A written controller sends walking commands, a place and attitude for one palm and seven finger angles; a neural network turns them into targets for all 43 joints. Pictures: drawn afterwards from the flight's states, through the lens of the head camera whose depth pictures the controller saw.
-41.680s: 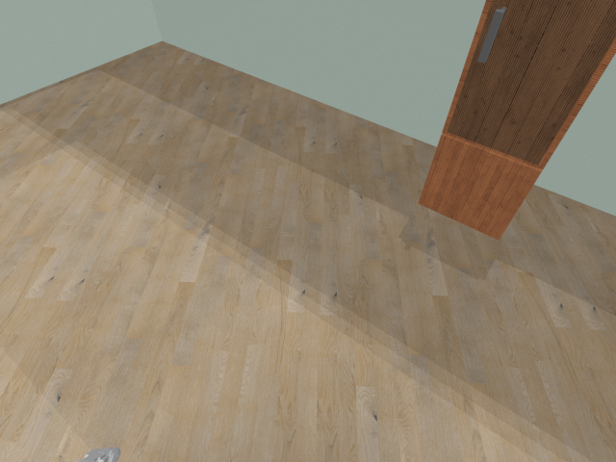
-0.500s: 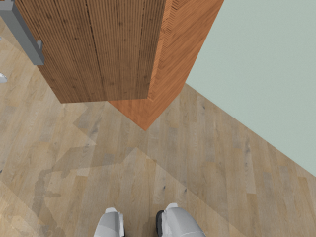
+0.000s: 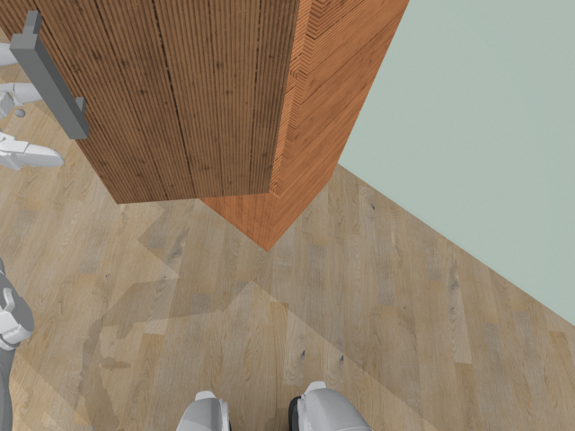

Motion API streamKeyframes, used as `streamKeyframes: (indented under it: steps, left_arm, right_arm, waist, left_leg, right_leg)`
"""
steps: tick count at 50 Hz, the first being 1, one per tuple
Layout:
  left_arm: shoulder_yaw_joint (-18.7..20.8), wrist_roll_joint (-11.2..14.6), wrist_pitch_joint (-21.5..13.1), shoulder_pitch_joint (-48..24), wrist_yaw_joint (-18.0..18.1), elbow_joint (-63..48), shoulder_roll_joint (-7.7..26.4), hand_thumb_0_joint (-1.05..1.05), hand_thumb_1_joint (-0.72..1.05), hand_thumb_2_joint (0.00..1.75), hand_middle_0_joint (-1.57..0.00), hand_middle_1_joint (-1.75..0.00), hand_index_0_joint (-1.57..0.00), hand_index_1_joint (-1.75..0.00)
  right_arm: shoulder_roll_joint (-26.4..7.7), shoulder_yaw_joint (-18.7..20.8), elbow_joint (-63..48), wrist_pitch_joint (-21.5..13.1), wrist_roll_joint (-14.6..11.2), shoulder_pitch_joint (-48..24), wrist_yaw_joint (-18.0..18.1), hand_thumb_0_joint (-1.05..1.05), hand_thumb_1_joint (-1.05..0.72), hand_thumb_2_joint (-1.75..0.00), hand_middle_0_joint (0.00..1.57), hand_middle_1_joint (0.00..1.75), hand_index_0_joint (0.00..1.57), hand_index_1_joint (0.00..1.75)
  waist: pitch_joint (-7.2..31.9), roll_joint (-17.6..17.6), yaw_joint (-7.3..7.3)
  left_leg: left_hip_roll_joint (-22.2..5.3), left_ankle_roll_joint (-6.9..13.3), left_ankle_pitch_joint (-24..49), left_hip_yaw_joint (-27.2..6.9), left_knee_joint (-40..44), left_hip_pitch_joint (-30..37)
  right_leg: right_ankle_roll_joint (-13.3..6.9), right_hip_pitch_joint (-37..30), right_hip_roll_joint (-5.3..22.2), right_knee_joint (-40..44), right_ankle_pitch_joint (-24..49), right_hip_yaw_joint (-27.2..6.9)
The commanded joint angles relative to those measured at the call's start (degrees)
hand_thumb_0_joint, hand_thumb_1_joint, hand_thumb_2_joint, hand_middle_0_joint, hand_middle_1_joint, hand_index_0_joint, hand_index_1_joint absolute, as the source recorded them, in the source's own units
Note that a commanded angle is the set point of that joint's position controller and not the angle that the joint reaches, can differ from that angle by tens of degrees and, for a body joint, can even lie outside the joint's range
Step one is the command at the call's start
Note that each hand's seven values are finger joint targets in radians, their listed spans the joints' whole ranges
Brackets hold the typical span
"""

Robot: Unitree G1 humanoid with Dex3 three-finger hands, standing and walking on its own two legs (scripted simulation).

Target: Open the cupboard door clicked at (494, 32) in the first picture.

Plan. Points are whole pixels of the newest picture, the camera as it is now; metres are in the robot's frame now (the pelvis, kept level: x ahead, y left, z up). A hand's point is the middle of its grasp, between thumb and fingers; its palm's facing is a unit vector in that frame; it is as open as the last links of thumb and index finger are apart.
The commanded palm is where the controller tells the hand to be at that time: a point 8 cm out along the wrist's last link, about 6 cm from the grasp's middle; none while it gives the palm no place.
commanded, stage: slide the fingers in behind the handle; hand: left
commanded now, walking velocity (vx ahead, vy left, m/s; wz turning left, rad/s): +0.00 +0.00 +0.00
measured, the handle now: (58, 80) +0.56 +0.26 +0.09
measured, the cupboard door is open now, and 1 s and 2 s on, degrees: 46 46 46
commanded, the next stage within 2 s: close the thumb around the handle in 0.96 s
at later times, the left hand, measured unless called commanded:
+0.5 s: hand (62, 109) +0.51 +0.25 +0.09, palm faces +0.06 -1.00 +0.00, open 14.0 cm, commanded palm +0.48 +0.28 +0.09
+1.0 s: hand (65, 113) +0.50 +0.24 +0.09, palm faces +0.06 -1.00 +0.00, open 14.0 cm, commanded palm +0.48 +0.28 +0.09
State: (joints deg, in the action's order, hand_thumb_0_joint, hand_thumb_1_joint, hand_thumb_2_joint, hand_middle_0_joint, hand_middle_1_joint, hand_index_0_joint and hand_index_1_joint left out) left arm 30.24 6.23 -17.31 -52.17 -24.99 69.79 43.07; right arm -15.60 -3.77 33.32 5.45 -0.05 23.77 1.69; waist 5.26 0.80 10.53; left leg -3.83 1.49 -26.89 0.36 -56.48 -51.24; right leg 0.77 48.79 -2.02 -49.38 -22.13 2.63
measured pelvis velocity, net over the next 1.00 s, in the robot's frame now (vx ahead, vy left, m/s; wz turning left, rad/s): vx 0.00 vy -0.01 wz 0.02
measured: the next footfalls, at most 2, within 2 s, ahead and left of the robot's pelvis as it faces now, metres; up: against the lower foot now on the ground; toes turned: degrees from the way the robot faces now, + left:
none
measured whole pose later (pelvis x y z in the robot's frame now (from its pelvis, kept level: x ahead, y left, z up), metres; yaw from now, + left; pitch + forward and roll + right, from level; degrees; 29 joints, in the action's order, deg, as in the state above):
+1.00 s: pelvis +0.00 -0.01 +0.00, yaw +1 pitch +21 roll -4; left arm 25.5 6.7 -18.7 -51.8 -19.6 67.7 35.5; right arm -15.9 -2.3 35.5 4.8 0.2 23.6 1.4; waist 5.7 1.2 9.6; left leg -3.3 0.8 -26.4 0.0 -55.3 -49.7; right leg 0.1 47.8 -1.6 -49.7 -22.7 2.9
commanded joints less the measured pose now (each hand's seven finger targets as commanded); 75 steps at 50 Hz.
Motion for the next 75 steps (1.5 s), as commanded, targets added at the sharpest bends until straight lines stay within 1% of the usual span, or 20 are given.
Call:
streamKeyframes:
  steps: [1, 4, 7, 10, 14, 17, 19, 21, 26, 28, 31, 35, 42, 46, 53, 63, 66, 70, 72, 75]
  left_arm:
    - [0.68, 1.68, -4.79, -23.39, -0.32, -13.72, 15.96, 0.00, -0.50, 0.30, -0.30, -1.20, -0.30, -1.20]
    - [-0.11, 1.88, -4.35, -23.96, -0.28, -11.89, 14.82, 0.00, -0.50, 0.30, -0.30, -1.20, -0.30, -1.20]
    - [-1.73, 2.06, -4.69, -25.76, 0.39, -14.47, 12.14, 0.00, -0.50, 0.30, -0.30, -1.20, -0.30, -1.20]
    - [-0.03, 1.77, -4.23, -24.49, 1.33, -12.89, 14.00, 0.00, -0.50, 0.30, -0.30, -1.20, -0.30, -1.20]
    - [-2.86, 1.08, -4.75, -25.54, 2.67, -15.97, 10.50, 0.00, -0.50, 0.30, -0.30, -1.20, -0.30, -1.20]
    - [-1.77, 1.36, -4.95, -25.14, 3.58, -15.23, 10.78, 0.00, -0.50, 0.30, -0.30, -1.20, -0.30, -1.20]
    - [-3.87, 1.12, -4.77, -25.61, 4.11, -14.35, 8.00, 0.00, -0.50, 0.30, -0.30, -1.20, -0.30, -1.20]
    - [-0.99, 1.07, -5.09, -25.20, 5.05, -14.80, 11.08, 0.00, -0.50, 0.30, -0.30, -1.20, -0.30, -1.20]
    - [-0.97, 0.63, -5.04, -23.41, 5.82, -13.86, 10.54, 0.00, -0.50, 0.30, -0.30, -1.20, -0.30, -1.20]
    - [-0.31, 0.55, -5.60, -22.69, 5.93, -15.69, 11.34, 0.00, -0.50, 0.30, -0.30, -1.20, -0.30, -1.20]
    - [1.10, 0.91, -5.58, -21.21, 5.57, -13.82, 12.82, 0.00, -0.50, 0.30, -0.30, -1.20, -0.30, -1.20]
    - [-1.51, 0.29, -5.03, -23.90, 4.83, -12.90, 11.69, 0.00, -0.50, 0.30, -0.30, -1.20, -0.30, -1.20]
    - [-2.37, 1.60, -6.34, -23.80, 3.98, -14.37, 8.64, 0.00, -0.50, 0.30, -0.30, -1.20, -0.30, -1.20]
    - [-3.63, 1.68, -5.20, -23.03, 4.76, -14.24, 6.42, 0.00, -0.50, 0.30, -0.30, -1.20, -0.30, -1.20]
    - [-1.46, 0.32, -6.30, -25.04, 6.92, -14.05, 10.18, 0.00, -0.50, 0.30, -0.30, -1.20, -0.30, -1.20]
    - [-0.85, 0.73, -5.68, -24.55, 4.69, -11.30, 12.19, 0.00, 0.06, 0.54, -0.34, -1.26, -0.34, -1.26]
    - [-3.29, 1.09, -5.85, -26.88, 4.01, -12.99, 9.21, 0.00, 0.23, 0.61, -0.35, -1.28, -0.35, -1.28]
    - [-3.22, 0.99, -5.18, -26.79, 3.96, -11.17, 9.58, 0.00, 0.45, 0.71, -0.37, -1.30, -0.37, -1.30]
    - [-3.47, 1.14, -5.63, -27.79, 4.37, -13.41, 8.65, 0.00, 0.56, 0.76, -0.38, -1.31, -0.38, -1.31]
    - [-1.77, 1.07, -5.51, -26.51, 4.95, -13.78, 9.98, 0.00, 0.73, 0.83, -0.39, -1.33, -0.39, -1.33]
  right_arm:
    - [-11.93, 4.46, -2.13, -0.38, 0.23, 10.13, 0.82, 0.00, -0.90, -0.90, 0.20, 0.30, 0.20, 0.30]
    - [-11.97, 4.48, -1.34, -0.37, 0.20, 10.11, 0.91, 0.00, -0.90, -0.90, 0.20, 0.30, 0.20, 0.30]
    - [-11.63, 4.74, -0.90, -0.64, 0.33, 10.03, 0.86, 0.00, -0.90, -0.90, 0.20, 0.30, 0.20, 0.30]
    - [-11.69, 4.62, -0.85, -0.63, 0.36, 9.95, 0.84, 0.00, -0.90, -0.90, 0.20, 0.30, 0.20, 0.30]
    - [-11.14, 4.75, -1.02, -0.60, 0.41, 9.72, 0.46, 0.00, -0.90, -0.90, 0.20, 0.30, 0.20, 0.30]
    - [-11.20, 4.84, -0.83, -0.56, 0.49, 9.80, 0.42, 0.00, -0.90, -0.90, 0.20, 0.30, 0.20, 0.30]
    - [-10.93, 4.84, -0.72, -0.74, 0.40, 9.56, 0.30, 0.00, -0.90, -0.90, 0.20, 0.30, 0.20, 0.30]
    - [-11.27, 4.88, -0.70, -0.81, 0.58, 10.13, 0.42, 0.00, -0.90, -0.90, 0.20, 0.30, 0.20, 0.30]
    - [-10.79, 4.77, -1.40, -0.86, 0.50, 9.95, 0.08, 0.00, -0.90, -0.90, 0.20, 0.30, 0.20, 0.30]
    - [-10.71, 4.89, -1.73, -0.78, 0.49, 9.84, 0.01, 0.00, -0.90, -0.90, 0.20, 0.30, 0.20, 0.30]
    - [-10.95, 4.90, -1.68, -0.83, 0.39, 9.83, 0.18, 0.00, -0.90, -0.90, 0.20, 0.30, 0.20, 0.30]
    - [-10.91, 4.61, -1.71, -0.82, 0.04, 9.32, 0.50, 0.00, -0.90, -0.90, 0.20, 0.30, 0.20, 0.30]
    - [-10.91, 5.09, -0.10, -1.44, 0.39, 10.11, 0.51, 0.00, -0.90, -0.90, 0.20, 0.30, 0.20, 0.30]
    - [-10.87, 5.18, -0.46, -1.24, 0.38, 9.90, 0.36, 0.00, -0.90, -0.90, 0.20, 0.30, 0.20, 0.30]
    - [-10.93, 4.91, -0.81, -1.45, 0.44, 9.25, 0.37, 0.00, -0.90, -0.90, 0.20, 0.30, 0.20, 0.30]
    - [-11.15, 4.52, -0.82, -1.63, 0.26, 9.42, 0.87, 0.00, -0.90, -0.90, 0.20, 0.30, 0.20, 0.30]
    - [-11.04, 4.57, -0.58, -1.81, 0.40, 9.81, 0.84, 0.00, -0.90, -0.90, 0.20, 0.30, 0.20, 0.30]
    - [-11.29, 4.60, -0.14, -1.81, 0.36, 9.90, 0.91, 0.00, -0.90, -0.90, 0.20, 0.30, 0.20, 0.30]
    - [-11.30, 4.81, 0.07, -1.95, 0.62, 10.23, 0.77, 0.00, -0.90, -0.90, 0.20, 0.30, 0.20, 0.30]
    - [-11.31, 4.90, 0.20, -1.87, 0.81, 10.75, 0.53, 0.00, -0.90, -0.90, 0.20, 0.30, 0.20, 0.30]
  waist:
    - [26.65, 12.20, -0.70]
    - [24.72, 9.80, -0.03]
    - [27.69, 12.86, 0.01]
    - [26.65, 10.19, -0.40]
    - [27.63, 13.18, -0.28]
    - [27.77, 11.78, -0.50]
    - [25.84, 11.80, 0.10]
    - [27.29, 9.96, -0.55]
    - [26.51, 8.86, -0.79]
    - [29.00, 9.58, -1.54]
    - [26.34, 6.55, -1.36]
    - [23.90, 7.35, -0.14]
    - [28.68, 11.91, -0.75]
    - [26.16, 8.89, -0.39]
    - [25.99, 8.53, -0.52]
    - [26.05, 7.98, -0.14]
    - [26.26, 10.51, 0.63]
    - [24.89, 9.21, 0.75]
    - [27.87, 11.80, 0.47]
    - [29.04, 10.55, -0.31]
  left_leg:
    - [1.27, -0.49, 30.37, -3.50, 5.17, 24.02]
    - [1.23, -0.39, 28.29, -3.64, 5.23, 22.61]
    - [1.15, -0.79, 30.91, -4.05, 5.05, 26.42]
    - [1.42, -0.38, 29.39, -3.58, 4.97, 23.01]
    - [1.25, -0.83, 32.10, -3.92, 5.09, 26.19]
    - [1.23, -0.81, 31.43, -3.94, 5.12, 25.64]
    - [1.35, -0.76, 29.65, -3.89, 5.46, 25.07]
    - [1.40, -0.46, 30.41, -3.84, 5.29, 24.40]
    - [1.85, -0.02, 29.15, -2.73, 5.33, 21.28]
    - [1.85, -0.20, 30.17, -2.56, 5.51, 22.22]
    - [1.97, 0.35, 28.09, -1.97, 5.53, 18.77]
    - [2.13, 0.44, 23.13, -1.78, 6.09, 17.01]
    - [1.62, -0.51, 30.82, -3.17, 5.26, 25.28]
    - [1.74, -0.13, 29.16, -3.20, 5.81, 23.59]
    - [2.08, 0.03, 25.10, -2.59, 5.82, 20.61]
    - [1.99, 0.19, 25.08, -2.29, 5.32, 18.99]
    - [1.85, -0.04, 26.23, -2.96, 5.38, 21.60]
    - [1.72, -0.10, 24.21, -3.31, 5.68, 20.72]
    - [1.55, -0.48, 27.04, -3.80, 5.35, 24.24]
    - [1.50, -0.57, 29.39, -3.81, 5.13, 24.14]
  right_leg:
    - [-2.00, -8.04, -2.17, 2.60, 19.43, 0.15]
    - [-1.72, -7.40, -2.07, 3.07, 18.28, 0.20]
    - [-1.81, -6.17, -1.94, 2.90, 18.53, 0.32]
    - [-1.74, -8.54, -1.81, 2.79, 19.57, 0.00]
    - [-1.78, -7.04, -1.86, 2.72, 19.77, 0.25]
    - [-1.80, -7.53, -1.91, 2.66, 19.56, 0.29]
    - [-1.77, -6.63, -1.81, 3.02, 18.39, 0.43]
    - [-1.90, -8.80, -1.84, 2.67, 19.94, 0.16]
    - [-1.76, -11.68, -1.79, 2.68, 22.10, -0.42]
    - [-1.66, -13.24, -1.70, 2.47, 23.34, -0.60]
    - [-1.61, -14.82, -1.71, 2.77, 23.93, -1.05]
    - [-1.34, -13.17, -1.50, 3.45, 20.33, -1.41]
    - [-1.81, -9.41, -1.61, 2.71, 21.33, -0.35]
    - [-1.74, -9.43, -1.67, 3.16, 20.43, -0.16]
    - [-1.55, -11.00, -1.44, 3.17, 19.31, -0.93]
    - [-1.46, -11.98, -1.41, 2.99, 20.67, -1.28]
    - [-1.76, -9.35, -1.52, 2.69, 19.64, -0.68]
    - [-1.60, -8.20, -1.51, 3.16, 17.33, -0.43]
    - [-1.77, -6.80, -1.58, 2.80, 17.57, -0.14]
    - [-1.76, -8.67, -1.67, 2.54, 19.52, -0.04]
